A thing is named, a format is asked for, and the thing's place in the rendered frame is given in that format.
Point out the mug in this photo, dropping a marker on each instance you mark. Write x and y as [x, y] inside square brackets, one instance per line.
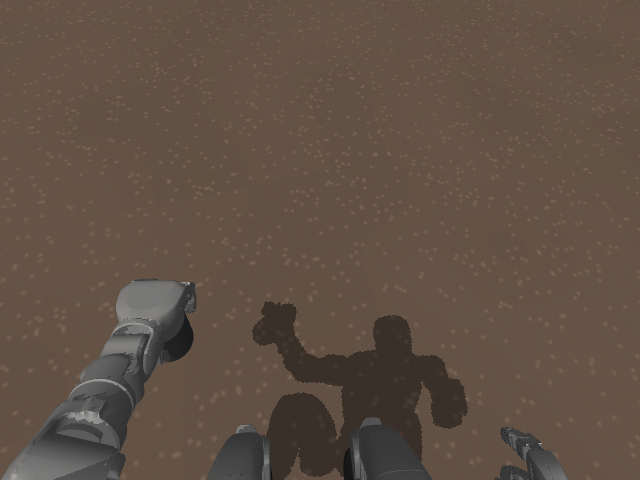
[179, 338]

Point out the left robot hand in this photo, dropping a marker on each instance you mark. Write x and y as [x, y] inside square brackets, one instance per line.
[159, 301]

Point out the right robot hand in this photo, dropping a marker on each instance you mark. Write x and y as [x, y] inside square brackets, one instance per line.
[541, 464]

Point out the left robot arm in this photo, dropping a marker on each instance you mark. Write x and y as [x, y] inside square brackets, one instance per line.
[83, 436]

